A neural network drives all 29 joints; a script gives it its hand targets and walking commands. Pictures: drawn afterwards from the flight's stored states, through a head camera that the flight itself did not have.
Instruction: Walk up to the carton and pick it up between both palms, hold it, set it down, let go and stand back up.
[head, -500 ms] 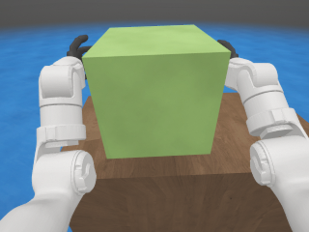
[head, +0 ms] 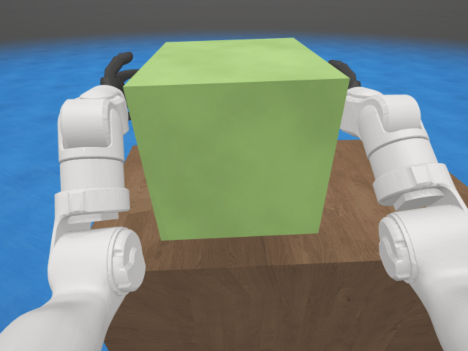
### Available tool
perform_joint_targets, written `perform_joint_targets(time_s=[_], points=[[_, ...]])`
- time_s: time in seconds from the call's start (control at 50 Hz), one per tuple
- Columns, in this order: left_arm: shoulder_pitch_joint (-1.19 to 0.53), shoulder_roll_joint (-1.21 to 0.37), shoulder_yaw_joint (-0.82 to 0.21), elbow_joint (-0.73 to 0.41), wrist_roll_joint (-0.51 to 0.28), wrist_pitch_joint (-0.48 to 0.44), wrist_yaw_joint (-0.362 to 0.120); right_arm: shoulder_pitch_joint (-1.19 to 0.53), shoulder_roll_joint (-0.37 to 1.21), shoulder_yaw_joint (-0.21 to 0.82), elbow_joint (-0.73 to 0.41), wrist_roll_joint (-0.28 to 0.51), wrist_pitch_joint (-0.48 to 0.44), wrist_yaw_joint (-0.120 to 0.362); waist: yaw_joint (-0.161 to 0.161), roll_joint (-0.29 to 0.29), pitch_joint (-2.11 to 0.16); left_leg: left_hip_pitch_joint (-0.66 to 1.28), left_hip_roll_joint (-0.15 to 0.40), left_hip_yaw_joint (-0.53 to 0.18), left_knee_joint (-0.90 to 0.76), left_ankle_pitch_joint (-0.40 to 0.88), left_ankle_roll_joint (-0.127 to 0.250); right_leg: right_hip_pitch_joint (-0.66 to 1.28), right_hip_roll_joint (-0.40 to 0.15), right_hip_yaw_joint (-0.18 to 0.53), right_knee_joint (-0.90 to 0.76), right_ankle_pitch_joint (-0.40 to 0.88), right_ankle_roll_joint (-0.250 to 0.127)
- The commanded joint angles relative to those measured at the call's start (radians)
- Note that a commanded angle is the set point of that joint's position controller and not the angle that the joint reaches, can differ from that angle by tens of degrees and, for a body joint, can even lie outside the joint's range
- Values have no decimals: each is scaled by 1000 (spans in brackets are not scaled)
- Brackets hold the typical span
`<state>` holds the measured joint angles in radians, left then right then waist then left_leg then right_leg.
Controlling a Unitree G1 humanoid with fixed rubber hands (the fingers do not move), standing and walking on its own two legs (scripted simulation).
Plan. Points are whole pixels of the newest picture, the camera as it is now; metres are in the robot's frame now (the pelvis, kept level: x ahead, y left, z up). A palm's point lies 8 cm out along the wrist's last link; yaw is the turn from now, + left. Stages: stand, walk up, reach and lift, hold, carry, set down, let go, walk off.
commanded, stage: set down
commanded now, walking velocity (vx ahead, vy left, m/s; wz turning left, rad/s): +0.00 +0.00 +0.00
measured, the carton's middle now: (234, 128) +0.43 -0.01 +0.26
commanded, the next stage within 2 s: none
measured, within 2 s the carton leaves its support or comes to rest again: neither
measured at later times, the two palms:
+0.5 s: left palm (110, 82) +0.40 +0.18 +0.36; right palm (335, 87) +0.41 -0.17 +0.34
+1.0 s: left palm (125, 100) +0.43 +0.17 +0.32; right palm (331, 104) +0.43 -0.18 +0.31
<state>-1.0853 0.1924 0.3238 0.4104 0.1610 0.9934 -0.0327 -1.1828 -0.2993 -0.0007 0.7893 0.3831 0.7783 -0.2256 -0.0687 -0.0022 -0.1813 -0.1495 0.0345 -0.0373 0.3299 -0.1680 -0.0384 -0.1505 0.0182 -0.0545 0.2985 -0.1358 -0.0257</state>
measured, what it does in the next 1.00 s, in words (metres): stands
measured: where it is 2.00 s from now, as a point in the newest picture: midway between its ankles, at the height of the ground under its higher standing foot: outside the picture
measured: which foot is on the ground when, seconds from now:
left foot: down 0.00-1.00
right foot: down 0.00-1.00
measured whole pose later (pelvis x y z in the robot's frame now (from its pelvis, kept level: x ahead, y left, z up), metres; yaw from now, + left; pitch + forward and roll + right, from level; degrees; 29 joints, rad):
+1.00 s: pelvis +0.02 +0.00 +0.00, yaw +0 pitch +0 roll -1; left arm -1.13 0.21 0.33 0.64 0.22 0.68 -0.07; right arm -1.24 -0.25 -0.10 1.02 0.28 0.48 -0.18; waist -0.07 0.00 -0.13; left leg -0.13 0.03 -0.04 0.33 -0.20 -0.03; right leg -0.12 0.02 -0.05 0.28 -0.15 -0.02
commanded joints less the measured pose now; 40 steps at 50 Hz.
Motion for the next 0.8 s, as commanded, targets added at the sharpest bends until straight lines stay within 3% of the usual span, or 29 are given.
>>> perform_joint_targets(time_s=[0.0, 0.04, 0.1, 0.16, 0.22, 0.32, 0.36, 0.52, 0.64, 0.78], points=[[-749, -519, -320, -289, -270, -33, -148, -871, 567, 129, -465, 289, -8, 159, -39, 45, -421, -33, -101, -2, -22, 170, 19, 320, 67, 82, -15, 216, 59], [-783, -503, -315, -288, -276, -30, -152, -901, 565, 120, -476, 276, -8, 155, -35, 42, -424, -38, -100, 0, -18, 155, 19, 286, 69, 78, -9, 213, 62], [-812, -453, -250, -150, -236, -38, -173, -920, 551, 59, -358, 205, -18, 163, -21, 52, -374, -79, -96, 8, -38, 38, 15, 241, 54, 68, -21, 118, 53], [-807, -430, -186, 4, -192, -80, -191, -954, 551, 19, -283, 125, -65, 178, 10, 27, -316, -101, -90, 14, -66, -46, 30, 200, 37, 60, -43, 19, 47], [-812, -415, -138, 57, -166, -146, -198, -984, 565, 4, -227, 73, -130, 193, 37, 14, -327, -91, -82, 11, -64, -28, 35, 202, 26, 52, -41, 26, 47], [-728, -361, -73, 129, -91, -240, -216, -883, 576, -47, -88, -10, -231, 193, 30, -17, -282, -15, -83, 22, -58, 44, 43, 236, 19, 40, -44, 117, 66], [-678, -365, -87, 125, -72, -259, -223, -823, 565, -39, -69, -20, -259, 189, 26, -19, -281, 12, -81, 19, -57, 87, 37, 288, 22, 33, -40, 179, 69], [-639, -417, -171, 91, -119, -303, -219, -804, 559, -10, -134, -17, -337, 154, -22, -13, -329, 100, -91, 24, -22, 228, 16, 363, 34, 19, -13, 380, 82], [-634, -428, -183, 87, -112, -321, -215, -749, 542, -14, -75, -23, -358, 157, -34, 19, -278, 130, -82, 23, -25, 258, 3, 347, 42, 14, -27, 345, 73], [-614, -403, -132, 133, -87, -338, -203, -725, 558, -6, -34, -37, -373, 177, -3, 2, -259, 118, -86, 33, -41, 231, 16, 339, 38, 13, -31, 317, 80]])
